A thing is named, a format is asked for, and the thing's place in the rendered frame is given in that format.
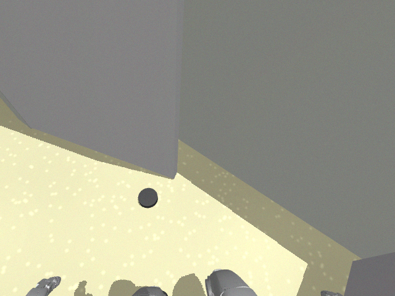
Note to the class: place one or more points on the left robot hand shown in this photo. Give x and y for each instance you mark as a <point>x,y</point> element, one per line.
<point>45,287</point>

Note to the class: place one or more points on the tin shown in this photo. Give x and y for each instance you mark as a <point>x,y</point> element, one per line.
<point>148,198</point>

